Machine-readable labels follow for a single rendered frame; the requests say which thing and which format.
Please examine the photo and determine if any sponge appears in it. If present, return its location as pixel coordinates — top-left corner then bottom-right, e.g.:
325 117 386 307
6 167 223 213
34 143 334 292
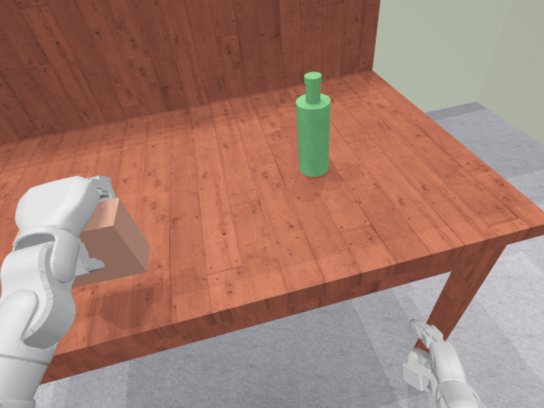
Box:
12 198 150 288

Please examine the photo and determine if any left robot forearm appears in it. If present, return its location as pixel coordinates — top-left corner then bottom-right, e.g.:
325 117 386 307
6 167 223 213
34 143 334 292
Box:
0 227 80 408

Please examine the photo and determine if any right robot hand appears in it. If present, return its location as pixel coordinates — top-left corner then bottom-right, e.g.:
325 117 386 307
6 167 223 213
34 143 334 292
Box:
402 319 468 397

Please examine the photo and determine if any right robot forearm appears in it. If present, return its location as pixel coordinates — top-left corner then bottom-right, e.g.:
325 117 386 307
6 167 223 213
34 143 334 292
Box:
436 380 487 408

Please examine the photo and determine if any left robot hand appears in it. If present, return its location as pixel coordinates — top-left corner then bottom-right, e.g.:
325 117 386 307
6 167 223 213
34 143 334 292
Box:
15 176 116 277

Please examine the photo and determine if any table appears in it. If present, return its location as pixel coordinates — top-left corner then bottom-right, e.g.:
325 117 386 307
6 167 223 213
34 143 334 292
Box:
0 0 544 385

